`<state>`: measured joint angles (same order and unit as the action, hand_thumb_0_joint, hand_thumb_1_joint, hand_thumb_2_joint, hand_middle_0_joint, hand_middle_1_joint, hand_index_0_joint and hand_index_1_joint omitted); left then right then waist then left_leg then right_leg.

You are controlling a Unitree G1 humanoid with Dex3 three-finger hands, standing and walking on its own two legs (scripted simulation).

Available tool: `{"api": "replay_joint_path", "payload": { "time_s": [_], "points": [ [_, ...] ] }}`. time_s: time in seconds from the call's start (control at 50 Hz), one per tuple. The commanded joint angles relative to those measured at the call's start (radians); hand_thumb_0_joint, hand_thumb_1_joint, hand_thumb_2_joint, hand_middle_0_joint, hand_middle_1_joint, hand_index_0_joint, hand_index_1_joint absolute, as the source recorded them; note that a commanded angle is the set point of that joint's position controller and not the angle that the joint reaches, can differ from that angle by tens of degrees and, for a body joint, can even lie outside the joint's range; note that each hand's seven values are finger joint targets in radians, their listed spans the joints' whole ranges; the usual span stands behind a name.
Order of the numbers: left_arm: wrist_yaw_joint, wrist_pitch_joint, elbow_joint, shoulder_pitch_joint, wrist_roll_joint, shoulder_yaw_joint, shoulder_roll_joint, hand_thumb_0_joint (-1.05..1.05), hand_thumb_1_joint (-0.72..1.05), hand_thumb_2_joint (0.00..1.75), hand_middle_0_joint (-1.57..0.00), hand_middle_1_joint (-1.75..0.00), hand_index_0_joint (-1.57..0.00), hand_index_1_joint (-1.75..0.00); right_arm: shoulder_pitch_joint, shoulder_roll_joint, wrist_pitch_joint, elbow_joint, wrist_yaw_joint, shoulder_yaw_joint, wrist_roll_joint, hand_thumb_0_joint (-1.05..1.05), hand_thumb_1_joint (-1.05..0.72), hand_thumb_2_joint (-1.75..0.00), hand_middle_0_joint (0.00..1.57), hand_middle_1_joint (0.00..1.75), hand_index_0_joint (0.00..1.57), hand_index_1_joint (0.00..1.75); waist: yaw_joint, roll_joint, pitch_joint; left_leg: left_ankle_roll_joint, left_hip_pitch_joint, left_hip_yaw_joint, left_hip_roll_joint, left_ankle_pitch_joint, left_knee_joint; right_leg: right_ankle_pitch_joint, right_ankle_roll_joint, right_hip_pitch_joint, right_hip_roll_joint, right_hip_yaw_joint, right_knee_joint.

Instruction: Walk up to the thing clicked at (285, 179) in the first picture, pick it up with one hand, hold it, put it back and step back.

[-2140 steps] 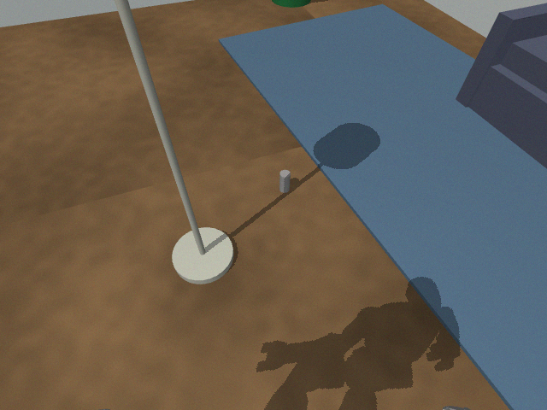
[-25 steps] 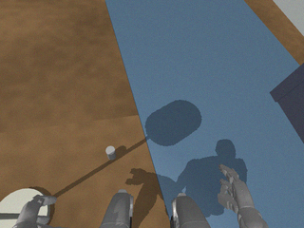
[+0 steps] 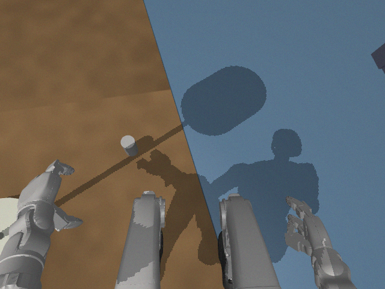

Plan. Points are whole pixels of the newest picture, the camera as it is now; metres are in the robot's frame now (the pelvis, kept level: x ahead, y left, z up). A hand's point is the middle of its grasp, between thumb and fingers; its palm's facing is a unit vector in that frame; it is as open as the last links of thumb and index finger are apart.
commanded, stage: rise first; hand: left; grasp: from above
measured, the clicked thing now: (130, 146) +0.50 +0.23 -0.48
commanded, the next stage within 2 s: approach in 1.30 s
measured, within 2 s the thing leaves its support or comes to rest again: neither
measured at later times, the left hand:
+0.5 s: hand (88, 171) +0.35 +0.30 -0.27, palm faces -0.45 -0.26 -0.85, open 13.5 cm
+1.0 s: hand (97, 160) +0.40 +0.29 -0.32, palm faces -0.45 -0.11 -0.88, open 13.9 cm
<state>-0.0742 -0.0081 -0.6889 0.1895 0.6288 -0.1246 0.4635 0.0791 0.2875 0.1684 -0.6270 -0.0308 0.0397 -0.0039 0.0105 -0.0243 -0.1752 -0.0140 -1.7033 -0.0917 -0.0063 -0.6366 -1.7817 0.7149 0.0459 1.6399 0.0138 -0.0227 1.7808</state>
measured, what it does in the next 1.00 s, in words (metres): lowers itself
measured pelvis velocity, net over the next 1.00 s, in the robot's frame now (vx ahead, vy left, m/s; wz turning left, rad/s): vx -0.04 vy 0.01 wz -0.10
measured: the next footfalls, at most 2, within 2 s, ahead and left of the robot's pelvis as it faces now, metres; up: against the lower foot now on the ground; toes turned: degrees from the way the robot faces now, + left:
none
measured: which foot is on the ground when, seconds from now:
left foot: down 0.00-1.00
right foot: down 0.00-1.00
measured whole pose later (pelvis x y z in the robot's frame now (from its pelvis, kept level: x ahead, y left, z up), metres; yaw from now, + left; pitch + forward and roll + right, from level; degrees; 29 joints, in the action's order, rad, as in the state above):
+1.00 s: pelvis -0.04 +0.01 -0.16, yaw -6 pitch +32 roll -13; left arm -0.31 -0.19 -1.35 0.86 1.23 -0.07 0.68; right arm 0.16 0.24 0.02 -0.73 -0.11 -0.01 -0.11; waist 0.15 -0.01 -0.12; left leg -0.05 -2.26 -0.14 0.01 -0.60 -2.27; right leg 0.73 -0.01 2.14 0.05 0.00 2.22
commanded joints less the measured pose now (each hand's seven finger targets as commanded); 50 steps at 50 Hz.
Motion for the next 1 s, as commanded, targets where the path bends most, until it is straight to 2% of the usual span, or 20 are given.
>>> {"api": "replay_joint_path", "payload": {
  "time_s": [0.0, 0.06, 0.12, 0.2, 0.24, 0.28, 0.3, 0.5, 0.56, 0.66, 0.72, 0.74, 0.76, 0.8, 0.84, 0.86, 0.88, 0.9, 0.94, 0.98],
  "points": [
    [-0.067, -0.035, 0.074, 0.203, 0.092, -0.055, 0.226, 0.00, -0.42, 0.93, -0.19, -0.93, -0.17, -0.95, 0.101, 0.182, 0.011, 0.060, -0.005, 0.087, 0.001, 0.00, -0.87, -0.89, 0.20, 0.30, 0.20, 0.30, 0.002, -0.132, -0.580, 0.016, 0.488, -0.017, -0.009, 0.282, 0.181, -0.273, -0.083, -0.038, 0.022, 0.093, -0.085],
    [-0.089, -0.046, 0.037, 0.331, 0.144, -0.065, 0.286, 0.00, -0.41, 0.93, -0.18, -0.95, -0.17, -0.96, 0.117, 0.191, -0.012, 0.048, -0.010, 0.090, -0.003, 0.00, -0.86, -0.89, 0.20, 0.30, 0.20, 0.30, 0.006, -0.124, -0.615, 0.012, 0.423, -0.017, -0.005, 0.204, 0.136, -0.231, -0.081, 0.000, 0.020, 0.100, -0.046],
    [-0.104, -0.059, -0.051, 0.413, 0.196, -0.060, 0.306, 0.00, -0.43, 0.94, -0.16, -0.97, -0.16, -0.98, 0.135, 0.187, -0.040, 0.035, -0.014, 0.087, -0.006, 0.00, -0.87, -0.90, 0.20, 0.30, 0.20, 0.30, 0.012, -0.094, -0.614, 0.006, 0.332, -0.001, 0.003, 0.143, 0.089, -0.197, -0.081, 0.011, 0.023, 0.104, -0.021],
    [-0.119, -0.088, -0.116, 0.539, 0.246, -0.051, 0.350, 0.00, -0.44, 0.94, -0.14, -1.00, -0.15, -1.00, 0.157, 0.181, -0.069, 0.022, -0.013, 0.083, -0.013, 0.00, -0.88, -0.90, 0.20, 0.30, 0.20, 0.30, 0.032, -0.074, -0.621, -0.006, 0.249, 0.034, 0.011, 0.108, 0.014, -0.170, -0.080, 0.032, 0.030, 0.104, -0.011],
    [-0.127, -0.104, -0.164, 0.587, 0.268, -0.043, 0.356, 0.00, -0.45, 0.94, -0.14, -1.00, -0.15, -1.00, 0.162, 0.179, -0.080, 0.014, -0.014, 0.077, -0.019, 0.00, -0.89, -0.90, 0.20, 0.30, 0.20, 0.30, 0.054, -0.058, -0.580, -0.012, 0.182, 0.038, 0.015, 0.059, -0.010, -0.128, -0.078, 0.063, 0.033, 0.110, 0.000],
    [-0.134, -0.118, -0.214, 0.599, 0.299, -0.053, 0.385, 0.00, -0.45, 0.93, -0.14, -1.02, -0.15, -1.01, 0.172, 0.177, -0.092, 0.004, -0.017, 0.070, -0.022, 0.00, -0.90, -0.90, 0.20, 0.30, 0.20, 0.30, 0.040, -0.077, -0.575, -0.012, 0.169, 0.043, 0.015, 0.061, -0.032, -0.124, -0.079, 0.076, 0.035, 0.113, 0.021],
    [-0.139, -0.126, -0.224, 0.630, 0.312, -0.047, 0.387, 0.00, -0.46, 0.95, -0.12, -1.02, -0.14, -1.01, 0.175, 0.181, -0.098, 0.007, -0.019, 0.070, -0.025, 0.00, -0.90, -0.90, 0.20, 0.30, 0.20, 0.30, 0.055, -0.068, -0.574, -0.014, 0.153, 0.039, 0.014, 0.038, -0.045, -0.105, -0.078, 0.100, 0.035, 0.117, 0.026],
    [-0.201, -0.169, -0.351, 0.789, 0.444, -0.018, 0.416, 0.00, -0.47, 0.95, -0.10, -1.00, -0.12, -0.98, 0.199, 0.204, -0.130, -0.033, -0.029, 0.061, -0.050, 0.00, -0.91, -0.90, 0.20, 0.30, 0.20, 0.30, 0.093, -0.187, -0.527, 0.006, 0.154, -0.009, 0.005, -0.030, -0.084, -0.067, -0.087, 0.300, 0.032, 0.150, 0.146],
    [-0.221, -0.174, -0.345, 0.847, 0.473, -0.013, 0.429, 0.00, -0.50, 0.97, -0.08, -1.02, -0.09, -1.01, 0.210, 0.211, -0.132, -0.040, -0.032, 0.063, -0.059, 0.00, -0.91, -0.90, 0.20, 0.30, 0.20, 0.30, 0.100, -0.228, -0.564, 0.014, 0.179, -0.017, 0.005, -0.028, -0.093, -0.076, -0.090, 0.324, 0.031, 0.152, 0.167],
    [-0.248, -0.169, -0.439, 0.862, 0.521, 0.005, 0.412, 0.00, -0.51, 0.96, -0.07, -1.05, -0.09, -1.03, 0.222, 0.218, -0.134, -0.063, -0.040, 0.058, -0.073, 0.00, -0.91, -0.90, 0.20, 0.30, 0.20, 0.30, 0.122, -0.236, -0.530, 0.022, 0.166, -0.045, 0.002, -0.020, -0.110, -0.090, -0.087, 0.390, 0.025, 0.159, 0.211],
    [-0.260, -0.170, -0.403, 0.949, 0.548, 0.011, 0.424, 0.00, -0.51, 0.96, -0.06, -1.07, -0.08, -1.04, 0.221, 0.229, -0.137, -0.063, -0.043, 0.063, -0.081, 0.00, -0.91, -0.90, 0.20, 0.30, 0.20, 0.30, 0.121, -0.314, -0.569, 0.041, 0.219, -0.076, -0.004, -0.012, -0.097, -0.103, -0.089, 0.444, 0.015, 0.159, 0.252],
    [-0.261, -0.166, -0.469, 0.909, 0.554, 0.027, 0.384, 0.00, -0.52, 0.97, -0.06, -1.06, -0.08, -1.04, 0.227, 0.227, -0.137, -0.069, -0.046, 0.060, -0.084, 0.00, -0.91, -0.90, 0.20, 0.30, 0.20, 0.30, 0.133, -0.300, -0.534, 0.042, 0.221, -0.085, -0.005, -0.011, -0.100, -0.099, -0.087, 0.464, 0.015, 0.162, 0.257],
    [-0.262, -0.172, -0.448, 0.948, 0.560, 0.036, 0.389, 0.00, -0.50, 0.95, -0.06, -1.07, -0.09, -1.04, 0.229, 0.223, -0.137, -0.066, -0.049, 0.057, -0.085, 0.00, -0.91, -0.90, 0.20, 0.30, 0.20, 0.30, 0.148, -0.296, -0.540, 0.037, 0.194, -0.079, -0.001, -0.023, -0.108, -0.097, -0.087, 0.455, 0.020, 0.163, 0.253],
    [-0.272, -0.176, -0.426, 1.002, 0.569, 0.019, 0.434, 0.00, -0.50, 0.95, -0.05, -1.08, -0.09, -1.05, 0.225, 0.221, -0.137, -0.068, -0.049, 0.056, -0.087, 0.00, -0.91, -0.90, 0.20, 0.30, 0.20, 0.30, 0.141, -0.300, -0.554, 0.031, 0.167, -0.065, 0.001, -0.040, -0.121, -0.094, -0.089, 0.445, 0.023, 0.159, 0.249],
    [-0.272, -0.169, -0.552, 0.921, 0.578, 0.036, 0.381, 0.00, -0.50, 0.94, -0.06, -1.08, -0.09, -1.05, 0.233, 0.222, -0.135, -0.073, -0.055, 0.047, -0.097, 0.00, -0.92, -0.90, 0.20, 0.30, 0.20, 0.30, 0.157, -0.257, -0.486, 0.034, 0.150, -0.076, -0.002, -0.035, -0.130, -0.086, -0.083, 0.474, 0.017, 0.163, 0.256],
    [-0.274, -0.183, -0.444, 1.021, 0.579, 0.038, 0.406, 0.00, -0.49, 0.94, -0.06, -1.09, -0.09, -1.06, 0.225, 0.217, -0.134, -0.069, -0.055, 0.052, -0.098, 0.00, -0.91, -0.90, 0.20, 0.30, 0.20, 0.30, 0.159, -0.297, -0.540, 0.031, 0.157, -0.065, -0.001, -0.038, -0.137, -0.096, -0.087, 0.464, 0.021, 0.158, 0.258],
    [-0.278, -0.185, -0.459, 1.027, 0.588, 0.026, 0.434, 0.00, -0.51, 0.95, -0.06, -1.09, -0.08, -1.06, 0.232, 0.216, -0.135, -0.075, -0.053, 0.046, -0.099, 0.00, -0.91, -0.90, 0.20, 0.30, 0.20, 0.30, 0.153, -0.307, -0.556, 0.028, 0.155, -0.052, 0.002, -0.019, -0.152, -0.105, -0.086, 0.447, 0.025, 0.154, 0.251],
    [-0.278, -0.180, -0.558, 0.958, 0.596, 0.032, 0.414, 0.00, -0.49, 0.93, -0.06, -1.09, -0.09, -1.06, 0.234, 0.214, -0.134, -0.079, -0.055, 0.042, -0.103, 0.00, -0.92, -0.90, 0.20, 0.30, 0.20, 0.30, 0.161, -0.255, -0.507, 0.023, 0.124, -0.050, 0.001, -0.026, -0.162, -0.093, -0.083, 0.448, 0.027, 0.159, 0.247],
    [-0.285, -0.193, -0.490, 1.012, 0.600, 0.025, 0.431, 0.00, -0.50, 0.94, -0.06, -1.09, -0.09, -1.06, 0.239, 0.212, -0.132, -0.077, -0.060, 0.040, -0.107, 0.00, -0.92, -0.90, 0.20, 0.30, 0.20, 0.30, 0.158, -0.260, -0.542, 0.018, 0.108, -0.039, 0.005, -0.015, -0.181, -0.103, -0.083, 0.436, 0.030, 0.156, 0.248],
    [-0.292, -0.193, -0.547, 0.985, 0.609, 0.017, 0.437, 0.00, -0.50, 0.94, -0.06, -1.09, -0.09, -1.06, 0.240, 0.216, -0.130, -0.079, -0.062, 0.040, -0.110, 0.00, -0.92, -0.90, 0.20, 0.30, 0.20, 0.30, 0.154, -0.277, -0.522, 0.024, 0.118, -0.046, -0.001, -0.011, -0.178, -0.102, -0.084, 0.450, 0.028, 0.161, 0.260]
  ]
}}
